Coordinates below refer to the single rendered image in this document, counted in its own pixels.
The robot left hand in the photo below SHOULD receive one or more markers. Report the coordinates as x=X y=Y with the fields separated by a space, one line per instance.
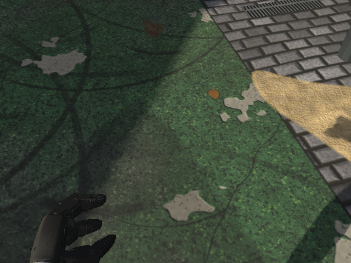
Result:
x=59 y=229

